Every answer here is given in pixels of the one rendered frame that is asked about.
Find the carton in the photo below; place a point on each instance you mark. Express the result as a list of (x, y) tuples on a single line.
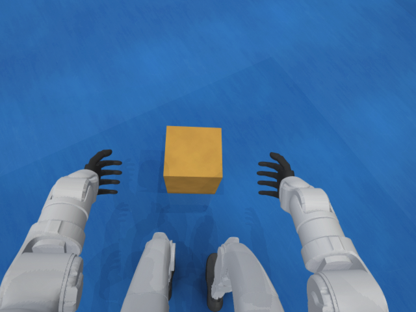
[(193, 160)]

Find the robot left forearm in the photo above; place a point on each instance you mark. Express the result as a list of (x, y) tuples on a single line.
[(60, 227)]

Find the right robot foot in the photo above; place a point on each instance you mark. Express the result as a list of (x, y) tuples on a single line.
[(214, 304)]

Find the robot right forearm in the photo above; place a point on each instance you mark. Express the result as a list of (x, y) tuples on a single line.
[(324, 245)]

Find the robot left upper arm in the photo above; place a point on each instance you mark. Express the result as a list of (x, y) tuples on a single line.
[(44, 282)]

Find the left robot hand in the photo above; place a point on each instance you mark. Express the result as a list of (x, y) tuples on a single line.
[(95, 164)]

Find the robot foot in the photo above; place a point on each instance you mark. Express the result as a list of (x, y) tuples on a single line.
[(170, 284), (214, 304)]

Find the robot right upper arm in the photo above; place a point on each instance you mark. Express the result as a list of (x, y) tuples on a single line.
[(344, 291)]

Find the left robot foot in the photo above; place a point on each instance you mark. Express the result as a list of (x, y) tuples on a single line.
[(170, 284)]

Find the right robot hand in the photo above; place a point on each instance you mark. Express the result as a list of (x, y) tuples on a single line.
[(283, 169)]

